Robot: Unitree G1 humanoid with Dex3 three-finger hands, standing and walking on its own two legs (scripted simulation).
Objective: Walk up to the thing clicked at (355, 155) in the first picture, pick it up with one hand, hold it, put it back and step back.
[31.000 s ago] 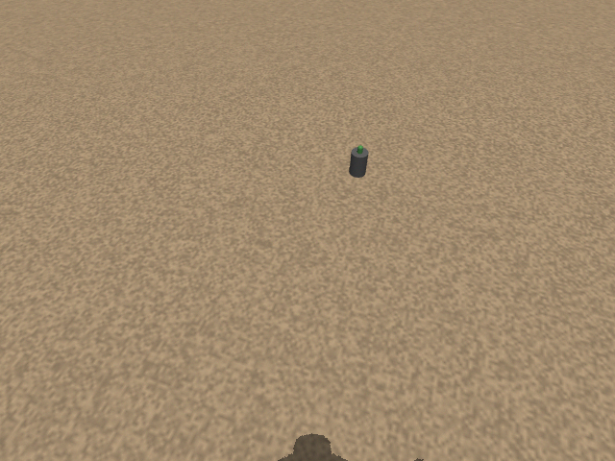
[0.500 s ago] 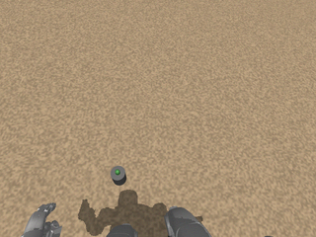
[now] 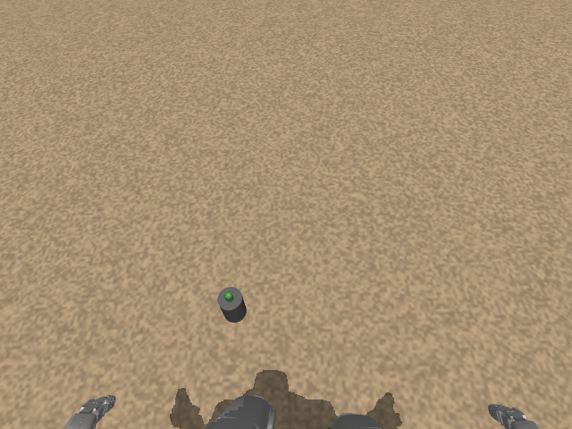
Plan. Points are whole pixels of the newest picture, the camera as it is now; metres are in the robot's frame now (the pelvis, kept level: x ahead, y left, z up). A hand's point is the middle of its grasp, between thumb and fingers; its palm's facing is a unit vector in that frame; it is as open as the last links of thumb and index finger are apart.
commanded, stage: step back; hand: left
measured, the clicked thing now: (231, 303) +0.53 +0.22 -0.68
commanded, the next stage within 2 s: none
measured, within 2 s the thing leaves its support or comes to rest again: neither
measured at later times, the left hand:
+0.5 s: hand out of the picture -0.07 +0.26 -0.16, palm faces -0.03 -0.92 -0.40, open 7.4 cm
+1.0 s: hand out of the picture -0.22 +0.23 -0.15, palm faces +0.08 -0.92 -0.38, open 7.4 cm
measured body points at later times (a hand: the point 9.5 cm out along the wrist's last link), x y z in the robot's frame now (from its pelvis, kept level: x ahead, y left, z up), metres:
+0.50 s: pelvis -0.16 -0.02 -0.01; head -0.10 -0.01 +0.43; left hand -0.07 +0.31 -0.13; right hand -0.03 -0.34 -0.11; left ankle -0.06 +0.11 -0.73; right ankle -0.20 -0.16 -0.71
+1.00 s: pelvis -0.33 -0.05 +0.00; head -0.28 -0.03 +0.44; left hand -0.23 +0.28 -0.12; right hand -0.23 -0.35 -0.12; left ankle -0.30 +0.06 -0.73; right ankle -0.31 -0.18 -0.66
